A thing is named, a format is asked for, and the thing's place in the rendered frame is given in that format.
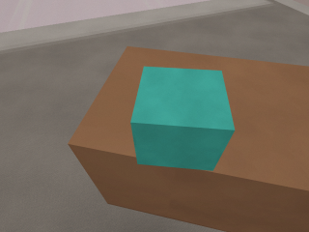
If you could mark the carton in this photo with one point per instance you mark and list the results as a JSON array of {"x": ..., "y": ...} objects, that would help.
[{"x": 181, "y": 118}]

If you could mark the pedestal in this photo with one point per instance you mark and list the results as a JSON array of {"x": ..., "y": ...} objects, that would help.
[{"x": 261, "y": 181}]

